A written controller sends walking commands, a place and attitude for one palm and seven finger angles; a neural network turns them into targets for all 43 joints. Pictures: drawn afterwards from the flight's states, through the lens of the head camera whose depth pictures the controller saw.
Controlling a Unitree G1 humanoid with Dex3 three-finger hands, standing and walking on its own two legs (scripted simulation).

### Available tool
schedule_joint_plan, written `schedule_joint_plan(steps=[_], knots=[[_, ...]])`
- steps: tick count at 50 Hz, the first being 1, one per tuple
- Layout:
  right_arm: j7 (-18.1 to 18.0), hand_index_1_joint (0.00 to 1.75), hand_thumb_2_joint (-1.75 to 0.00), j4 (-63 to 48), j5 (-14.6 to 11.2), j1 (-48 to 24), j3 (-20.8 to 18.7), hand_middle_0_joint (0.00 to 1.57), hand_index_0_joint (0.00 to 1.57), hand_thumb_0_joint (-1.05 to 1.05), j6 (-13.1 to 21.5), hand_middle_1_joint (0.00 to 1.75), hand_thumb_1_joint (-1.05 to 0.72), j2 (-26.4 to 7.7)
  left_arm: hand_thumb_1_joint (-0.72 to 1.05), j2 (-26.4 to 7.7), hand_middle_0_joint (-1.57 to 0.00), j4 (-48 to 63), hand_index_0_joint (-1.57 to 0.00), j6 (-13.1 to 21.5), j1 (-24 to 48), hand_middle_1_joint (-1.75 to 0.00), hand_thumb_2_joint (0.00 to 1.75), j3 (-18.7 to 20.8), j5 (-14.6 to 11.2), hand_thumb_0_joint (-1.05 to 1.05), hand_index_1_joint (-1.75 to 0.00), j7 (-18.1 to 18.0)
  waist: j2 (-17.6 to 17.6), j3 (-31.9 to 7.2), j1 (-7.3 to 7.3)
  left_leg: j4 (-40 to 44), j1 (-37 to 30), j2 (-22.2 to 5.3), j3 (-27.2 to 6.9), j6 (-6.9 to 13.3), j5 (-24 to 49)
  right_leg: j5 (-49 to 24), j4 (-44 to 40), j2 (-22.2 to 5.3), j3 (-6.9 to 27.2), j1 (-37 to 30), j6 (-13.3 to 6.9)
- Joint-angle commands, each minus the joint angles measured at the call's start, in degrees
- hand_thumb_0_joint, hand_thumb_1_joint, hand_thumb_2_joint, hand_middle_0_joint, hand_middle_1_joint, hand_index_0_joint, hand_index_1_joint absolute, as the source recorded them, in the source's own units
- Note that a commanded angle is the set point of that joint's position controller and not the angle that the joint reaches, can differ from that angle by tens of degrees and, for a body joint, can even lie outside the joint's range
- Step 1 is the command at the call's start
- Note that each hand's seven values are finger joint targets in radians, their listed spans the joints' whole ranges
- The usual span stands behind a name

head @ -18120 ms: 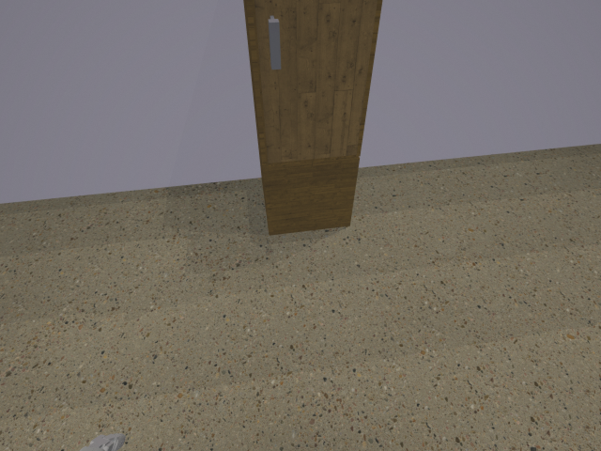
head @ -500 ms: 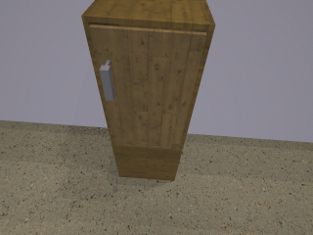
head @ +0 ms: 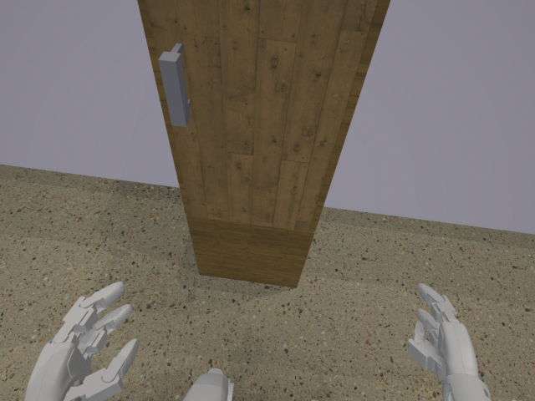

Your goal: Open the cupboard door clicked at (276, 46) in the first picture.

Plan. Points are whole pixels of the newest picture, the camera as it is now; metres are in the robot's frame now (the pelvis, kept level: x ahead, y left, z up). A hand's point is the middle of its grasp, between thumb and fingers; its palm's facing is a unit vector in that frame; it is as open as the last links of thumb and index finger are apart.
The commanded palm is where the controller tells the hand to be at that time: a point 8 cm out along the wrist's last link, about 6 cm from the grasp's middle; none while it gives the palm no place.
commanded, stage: raise the hand with hooked fingers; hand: left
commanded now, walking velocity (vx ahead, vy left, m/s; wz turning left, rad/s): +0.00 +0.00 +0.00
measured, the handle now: (179, 85) +0.57 +0.22 +0.15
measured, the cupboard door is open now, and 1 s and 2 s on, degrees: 0 0 0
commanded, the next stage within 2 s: move the hooked fingers beside the handle in 1.62 s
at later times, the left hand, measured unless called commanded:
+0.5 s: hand (85, 276) +0.23 +0.25 +0.10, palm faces +0.06 -0.99 -0.09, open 11.9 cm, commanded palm +0.20 +0.30 +0.11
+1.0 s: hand (52, 212) +0.28 +0.30 +0.15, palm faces +0.03 -1.00 -0.07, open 13.9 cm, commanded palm +0.26 +0.35 +0.16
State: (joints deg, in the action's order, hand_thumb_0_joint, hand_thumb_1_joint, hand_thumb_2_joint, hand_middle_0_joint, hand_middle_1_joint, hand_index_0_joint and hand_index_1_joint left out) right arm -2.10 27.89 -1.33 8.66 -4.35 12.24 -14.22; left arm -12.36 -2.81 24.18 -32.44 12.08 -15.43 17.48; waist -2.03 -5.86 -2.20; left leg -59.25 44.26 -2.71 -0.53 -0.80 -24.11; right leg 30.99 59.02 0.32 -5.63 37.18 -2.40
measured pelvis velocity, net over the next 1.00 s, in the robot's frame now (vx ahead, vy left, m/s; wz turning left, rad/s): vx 0.01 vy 0.03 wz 0.00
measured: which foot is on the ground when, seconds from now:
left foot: down 0.00-1.00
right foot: down 0.00-1.00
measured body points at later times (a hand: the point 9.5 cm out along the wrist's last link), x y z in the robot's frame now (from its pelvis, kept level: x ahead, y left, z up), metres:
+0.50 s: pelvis +0.01 +0.02 +0.02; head +0.04 +0.01 +0.47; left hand +0.22 +0.30 +0.11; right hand +0.14 -0.24 -0.07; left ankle +0.05 +0.13 -0.67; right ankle -0.01 -0.09 -0.67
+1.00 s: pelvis +0.01 +0.03 +0.05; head +0.03 +0.03 +0.50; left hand +0.28 +0.35 +0.16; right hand +0.20 -0.20 -0.02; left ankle +0.05 +0.13 -0.67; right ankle -0.01 -0.09 -0.67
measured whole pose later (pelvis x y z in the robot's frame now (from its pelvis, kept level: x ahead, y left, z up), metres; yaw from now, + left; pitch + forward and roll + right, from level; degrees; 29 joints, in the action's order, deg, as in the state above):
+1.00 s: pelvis +0.01 +0.03 +0.05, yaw +0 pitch +3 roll -2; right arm -6.0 32.2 -3.6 13.4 4.0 12.4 -14.5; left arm -23.8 -12.0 5.8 -0.8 22.0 -19.6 24.9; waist 2.2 -2.2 -1.6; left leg -42.1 28.0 -1.0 0.9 1.7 -17.6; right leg 22.0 38.8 -0.6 -4.6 20.1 0.3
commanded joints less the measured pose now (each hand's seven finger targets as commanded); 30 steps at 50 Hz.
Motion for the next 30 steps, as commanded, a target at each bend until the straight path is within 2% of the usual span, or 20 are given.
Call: schedule_joint_plan(steps=[1,3,4,5,7,8,9,10,11,12,14,15,16,18,19,21,24,26,29,30], knots=[[-1.48,0.3,-0.9,-3.49,0.61,2.07,-0.33,0.2,0.2,0.0,2.89,0.3,-0.9,-4.56,0.32,-6.91,-0.24,27.48,-0.24,12.83,15.18,-0.68,0.65,1.81,-2.79,0.0,-0.68,-0.73,11.13,-11.23,5.15,2.58,-11.29,1.99,-1.09,2.79,12.78,-17.07,-9.12,1.22,5.89,4.72,1.2],[-1.99,0.3,-0.9,-1.74,0.1,2.41,0.11,0.2,0.2,0.0,4.16,0.3,-0.9,-5.61,0.27,-7.42,-0.25,23.01,-0.25,13.23,18.22,-0.7,0.63,0.14,-3.26,0.0,-0.7,2.15,8.93,-7.44,7.41,0.94,-8.63,1.53,-1.84,2.89,9.43,-13.51,-10.31,1.28,6.57,7.6,1.56],[-2.31,0.3,-0.9,-1.62,-0.28,2.07,0.85,0.2,0.2,0.0,4.44,0.3,-0.9,-6.36,0.25,-7.01,-0.25,19.78,-0.25,11.79,18.94,-0.72,0.62,-1.21,-4.11,0.0,-0.72,4.45,6.69,-5.05,8.02,0.39,-6.68,1.55,-2.39,3.02,8.3,-12.6,-11.19,1.35,7.42,7.47,1.7],[-2.58,0.3,-0.9,-1.35,-0.69,2.03,0.8,0.2,0.2,0.0,4.62,0.3,-0.9,-7.02,0.22,-9.1,-0.25,16.46,-0.25,9.7,18.38,-0.74,0.61,-0.03,-3.79,0.0,-0.74,6.1,4.61,-4.95,7.94,0.92,-5.69,1.47,-2.31,3.09,6.94,-11.15,-12.52,1.0,8.12,6.87,2.01],[-3.25,0.3,-0.9,-2.09,-1.44,1.37,0.74,0.2,0.2,0.0,4.51,0.3,-0.9,-7.99,0.18,-12.96,-0.25,11.59,-0.25,3.24,15.78,-0.76,0.59,3.6,-3.91,0.0,-0.76,9.03,2.8,-7.71,5.92,2.61,-5.09,1.88,-1.66,3.41,6.82,-9.17,-15.52,-0.05,9.96,2.63,2.47],[-3.46,0.3,-0.9,-3.08,-1.8,0.99,0.73,0.2,0.2,0.0,4.09,0.3,-0.9,-7.98,0.15,-14.5,-0.25,9.31,-0.25,-0.71,13.46,-0.78,0.58,5.86,-4.24,0.0,-0.78,9.98,1.08,-9.73,4.24,3.82,-5.42,2.21,-1.3,3.49,7.59,-9.37,-16.78,-0.6,10.64,-0.47,2.81],[-3.57,0.3,-0.9,-3.57,-2.17,0.14,0.75,0.2,0.2,0.0,3.56,0.3,-0.9,-7.94,0.13,-16.76,-0.25,6.41,-0.25,-4.54,11.13,-0.8,0.57,9.42,-5.03,0.0,-0.8,10.44,1.43,-10.62,2.15,4.73,-6.45,2.45,-1.31,3.36,9.18,-11.0,-17.11,-0.74,10.87,-3.49,2.86],[-3.6,0.3,-0.9,-4.85,-2.19,-0.15,1.12,0.2,0.2,0.0,3.07,0.3,-0.9,-7.41,0.11,-16.87,-0.26,8.83,-0.26,-7.04,10.46,-0.81,0.56,10.74,-6.06,0.0,-0.81,10.38,1.59,-13.88,1.12,5.93,-8.07,2.73,-1.0,3.34,11.07,-14.13,-17.35,-1.63,10.69,-7.09,3.44],[-3.7,0.3,-0.9,-5.44,-2.18,-0.94,1.18,0.2,0.2,0.0,2.61,0.3,-0.9,-6.83,0.08,-18.15,-0.26,10.5,-0.26,-8.95,10.04,-0.82,0.55,13.6,-7.16,0.0,-0.82,9.36,1.94,-15.44,-0.14,7.04,-9.55,2.71,-0.95,3.1,12.58,-17.03,-17.32,-2.07,10.22,-9.56,3.84],[-3.78,0.3,-0.9,-5.94,-2.01,-1.25,1.48,0.2,0.2,0.0,2.37,0.3,-0.9,-6.07,0.06,-17.53,-0.26,12.68,-0.26,-9.8,9.96,-0.84,0.54,15.0,-8.5,0.0,-0.84,7.97,1.96,-16.44,-0.83,8.18,-10.76,2.73,-0.98,2.94,13.8,-19.66,-17.22,-2.18,9.43,-11.27,4.15],[-3.68,0.3,-0.9,-5.82,-1.51,-1.6,1.67,0.2,0.2,0.0,2.26,0.3,-0.9,-4.82,0.01,-16.95,-0.26,14.03,-0.26,-9.46,9.1,-0.87,0.52,18.28,-10.27,0.0,-0.87,4.38,-0.38,-16.49,-2.12,9.86,-12.09,2.52,-1.46,2.52,16.19,-24.63,-16.44,-1.3,7.34,-13.12,4.17],[-3.48,0.3,-0.9,-5.61,-1.55,-0.76,1.73,0.2,0.2,0.0,2.46,0.3,-0.9,-4.52,-0.01,-15.81,-0.27,16.47,-0.27,-7.96,9.68,-0.88,0.51,17.79,-10.28,0.0,-0.88,2.65,0.38,-15.57,-1.74,11.02,-13.13,2.43,-1.36,2.35,16.88,-25.82,-16.21,-0.93,6.07,-12.32,3.89],[-3.29,0.3,-0.9,-4.99,-1.43,-0.14,1.54,0.2,0.2,0.0,2.65,0.3,-0.9,-4.4,-0.03,-14.27,-0.27,16.56,-0.27,-6.57,9.31,-0.9,0.5,16.85,-9.8,0.0,-0.9,1.18,1.67,-13.82,-1.23,11.99,-14.13,2.39,-0.97,2.22,16.83,-25.25,-16.11,-0.33,4.73,-10.45,3.54],[-2.78,0.3,-0.9,-3.63,-1.16,1.05,1.37,0.2,0.2,0.0,3.16,0.3,-0.9,-5.14,-0.08,-12.21,-0.27,15.44,-0.27,-3.74,11.92,-0.93,0.48,13.48,-8.2,0.0,-0.93,-0.25,0.99,-9.61,0.86,13.06,-14.55,2.34,-0.93,2.21,15.07,-21.77,-16.31,0.48,3.23,-6.38,3.3],[-2.62,0.3,-0.9,-3.36,-1.06,1.23,1.39,0.2,0.2,0.0,3.17,0.3,-0.9,-5.86,-0.1,-11.95,-0.27,13.29,-0.27,-3.13,13.27,-0.94,0.47,11.93,-7.29,0.0,-0.94,-0.08,0.48,-6.62,1.74,12.94,-13.82,2.28,-1.09,2.34,14.15,-19.96,-16.54,0.8,3.3,-4.99,3.04],[-2.51,0.3,-0.9,-2.55,-1.34,2.67,1.39,0.2,0.2,0.0,3.6,0.3,-0.9,-7.15,-0.15,-11.71,-0.27,10.15,-0.27,-2.35,16.11,-0.98,0.45,8.54,-5.62,0.0,-0.98,1.76,2.74,-4.77,3.63,13.42,-14.07,2.35,-0.93,2.57,11.17,-15.16,-17.64,0.74,3.56,-2.07,2.92],[-2.9,0.3,-0.9,-2.85,-1.94,3.45,1.49,0.2,0.2,0.0,4.53,0.3,-0.9,-8.72,-0.22,-14.84,-0.28,9.49,-0.28,-3.38,19.04,-1.02,0.42,8.06,-5.41,0.0,-1.02,5.15,4.23,-6.3,3.56,14.85,-15.82,2.36,-1.13,2.97,9.07,-11.07,-19.83,0.59,4.36,-3.55,2.39],[-3.52,0.3,-0.9,-2.99,-2.17,3.26,1.57,0.2,0.2,0.0,5.09,0.3,-0.9,-9.04,-0.27,-18.59,-0.28,11.91,-0.28,-4.0,22.91,-1.05,0.4,10.28,-5.76,0.0,-1.05,6.27,6.06,-9.49,2.99,16.14,-18.67,2.25,-1.19,3.09,9.16,-10.63,-20.64,0.33,4.41,-5.47,2.19],[-4.15,0.3,-0.9,-2.88,-1.97,2.84,2.19,0.2,0.2,0.0,5.37,0.3,-0.9,-8.88,-0.34,-23.25,-0.29,14.28,-0.29,-4.15,26.72,-1.1,0.37,15.63,-6.94,0.0,-1.1,4.75,7.52,-10.54,1.58,18.39,-21.55,2.03,-1.9,2.9,10.3,-11.79,-20.74,0.9,3.06,-8.15,1.56],[-4.24,0.3,-0.9,-3.03,-2.05,2.74,2.44,0.2,0.2,0.0,5.28,0.3,-0.9,-8.45,-0.36,-22.54,-0.29,14.26,-0.29,-4.09,27.26,-1.11,0.36,16.08,-7.3,0.0,-1.11,4.11,7.18,-10.85,1.43,19.25,-22.57,1.95,-2.03,2.78,10.66,-12.29,-20.73,1.08,2.37,-8.58,1.52]])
